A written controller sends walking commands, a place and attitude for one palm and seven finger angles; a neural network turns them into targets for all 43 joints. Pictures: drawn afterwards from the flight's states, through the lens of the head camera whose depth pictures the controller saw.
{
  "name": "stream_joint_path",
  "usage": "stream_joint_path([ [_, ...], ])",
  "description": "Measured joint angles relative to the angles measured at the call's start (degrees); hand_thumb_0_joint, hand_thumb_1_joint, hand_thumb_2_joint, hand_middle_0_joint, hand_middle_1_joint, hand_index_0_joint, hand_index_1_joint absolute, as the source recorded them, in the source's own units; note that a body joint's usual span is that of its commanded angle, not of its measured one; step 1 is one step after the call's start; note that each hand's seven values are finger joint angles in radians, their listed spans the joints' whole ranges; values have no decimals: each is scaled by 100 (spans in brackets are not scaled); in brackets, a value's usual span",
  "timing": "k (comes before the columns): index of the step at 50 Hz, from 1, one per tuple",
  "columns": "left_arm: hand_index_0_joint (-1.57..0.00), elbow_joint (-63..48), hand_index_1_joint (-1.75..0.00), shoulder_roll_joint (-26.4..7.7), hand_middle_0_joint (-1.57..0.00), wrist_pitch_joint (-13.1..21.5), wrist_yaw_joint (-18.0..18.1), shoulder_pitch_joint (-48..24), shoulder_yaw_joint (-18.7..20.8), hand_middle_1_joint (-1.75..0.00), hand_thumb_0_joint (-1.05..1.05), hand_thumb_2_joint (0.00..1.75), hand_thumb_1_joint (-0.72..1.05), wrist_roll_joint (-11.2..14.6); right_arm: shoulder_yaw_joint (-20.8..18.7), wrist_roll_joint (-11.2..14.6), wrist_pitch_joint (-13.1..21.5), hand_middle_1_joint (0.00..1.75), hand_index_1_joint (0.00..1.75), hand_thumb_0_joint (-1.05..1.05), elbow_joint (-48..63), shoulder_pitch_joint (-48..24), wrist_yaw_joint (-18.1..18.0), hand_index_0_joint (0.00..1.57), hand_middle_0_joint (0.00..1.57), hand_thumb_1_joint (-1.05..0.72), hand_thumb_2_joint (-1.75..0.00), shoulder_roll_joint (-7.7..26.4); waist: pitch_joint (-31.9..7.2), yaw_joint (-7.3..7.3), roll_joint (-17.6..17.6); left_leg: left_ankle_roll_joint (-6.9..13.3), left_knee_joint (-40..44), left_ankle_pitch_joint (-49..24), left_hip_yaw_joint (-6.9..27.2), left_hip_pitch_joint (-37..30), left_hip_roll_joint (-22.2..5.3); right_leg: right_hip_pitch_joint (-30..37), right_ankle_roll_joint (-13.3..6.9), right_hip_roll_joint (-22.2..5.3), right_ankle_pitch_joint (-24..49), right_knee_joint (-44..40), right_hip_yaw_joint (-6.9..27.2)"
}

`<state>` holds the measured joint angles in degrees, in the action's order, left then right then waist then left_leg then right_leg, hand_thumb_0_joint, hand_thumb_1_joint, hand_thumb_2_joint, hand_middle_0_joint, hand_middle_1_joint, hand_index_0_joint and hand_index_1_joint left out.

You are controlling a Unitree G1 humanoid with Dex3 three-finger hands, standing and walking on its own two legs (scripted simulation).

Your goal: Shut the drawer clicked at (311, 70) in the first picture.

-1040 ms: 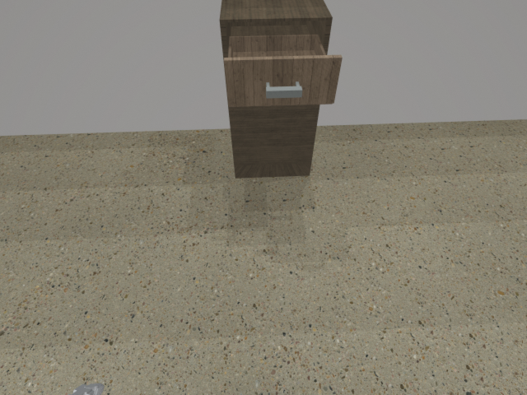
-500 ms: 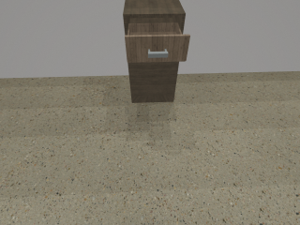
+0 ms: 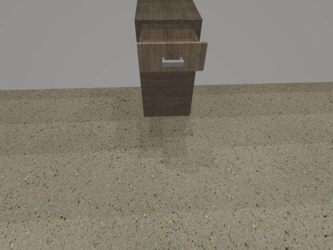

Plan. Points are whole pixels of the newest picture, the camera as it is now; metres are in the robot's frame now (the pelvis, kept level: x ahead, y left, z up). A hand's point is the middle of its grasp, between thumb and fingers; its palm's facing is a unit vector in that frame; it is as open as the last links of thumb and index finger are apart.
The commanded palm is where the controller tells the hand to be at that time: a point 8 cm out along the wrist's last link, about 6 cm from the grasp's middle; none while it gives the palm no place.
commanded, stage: look at it before walking up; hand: left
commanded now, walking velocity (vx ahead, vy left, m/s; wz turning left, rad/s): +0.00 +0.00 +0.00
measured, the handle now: (172, 61) +1.02 +0.03 -0.06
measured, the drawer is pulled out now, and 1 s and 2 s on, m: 0.30 0.30 0.30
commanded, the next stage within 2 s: walk to a spot facing it in 0.40 s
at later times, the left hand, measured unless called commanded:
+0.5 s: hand out of the picture +0.06 +0.26 -0.16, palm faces -0.01 -0.94 -0.33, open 7.4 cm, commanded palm none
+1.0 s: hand out of the picture +0.07 +0.16 -0.18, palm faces -0.09 -0.98 -0.19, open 7.4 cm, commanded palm none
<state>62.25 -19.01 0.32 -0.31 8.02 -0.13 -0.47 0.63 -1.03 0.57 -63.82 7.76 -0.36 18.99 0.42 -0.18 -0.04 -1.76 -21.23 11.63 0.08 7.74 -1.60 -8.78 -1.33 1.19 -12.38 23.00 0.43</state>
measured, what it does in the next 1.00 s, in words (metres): lifts its left foot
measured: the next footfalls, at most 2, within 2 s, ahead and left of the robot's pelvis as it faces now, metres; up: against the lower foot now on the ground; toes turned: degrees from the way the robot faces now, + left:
left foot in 1.30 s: +0.37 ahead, +0.08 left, +0.00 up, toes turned -19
right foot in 1.84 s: +0.37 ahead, -0.24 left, +0.00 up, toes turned -52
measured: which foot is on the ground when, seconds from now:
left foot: down 0.00-0.84, up 0.86-1.00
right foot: down 0.00-1.00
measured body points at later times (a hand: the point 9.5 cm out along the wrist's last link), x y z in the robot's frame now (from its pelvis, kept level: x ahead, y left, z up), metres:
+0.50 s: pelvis +0.00 +0.01 +0.00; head +0.00 +0.01 +0.45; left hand +0.06 +0.31 -0.13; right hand +0.07 -0.28 -0.13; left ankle +0.00 +0.14 -0.74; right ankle +0.00 -0.10 -0.74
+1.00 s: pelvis +0.08 -0.02 -0.01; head +0.09 -0.03 +0.44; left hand +0.07 +0.21 -0.16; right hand +0.06 -0.27 -0.17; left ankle +0.08 +0.11 -0.67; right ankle +0.03 -0.09 -0.74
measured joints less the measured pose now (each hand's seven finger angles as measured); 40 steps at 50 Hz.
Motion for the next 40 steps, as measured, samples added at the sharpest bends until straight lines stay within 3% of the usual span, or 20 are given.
stream_joint_path([
  [28, -20, 83, -29, 1, -20, -18, 29, 174, -3, -30, 0, 90, 90, -3, -2, 4, 3, 30, 30, 0, -64, -14, -6, 20, 20, -90, -90, -33, 37, -47, 26, 79, 56, -35, -64, -14, 65, 18, 92, -65, 74, -101, 66],
  [36, -20, -143, -29, 326, -20, -199, -86, 849, 126, -30, 0, 90, 90, -60, -109, -48, -41, 30, 30, 0, 218, 435, 10, 20, 20, -90, -90, -394, -122, -146, 68, 97, -704, 619, -450, 160, -70, -413, -11, 84, -683, 884, 420],
  [40, -19, -216, -29, 564, -20, -204, -166, 1175, 223, -30, 0, 90, 91, -69, -202, -44, 55, 30, 30, 0, 313, 727, 7, 20, 20, -90, -90, -556, -34, -174, 55, 30, -963, 958, -769, 48, -213, -807, -24, -28, -1216, 1748, 13],
])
